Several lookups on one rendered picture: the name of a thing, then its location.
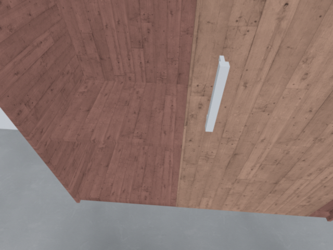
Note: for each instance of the handle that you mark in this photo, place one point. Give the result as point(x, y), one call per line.
point(219, 85)

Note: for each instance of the wardrobe door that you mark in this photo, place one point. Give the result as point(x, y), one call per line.
point(327, 207)
point(271, 149)

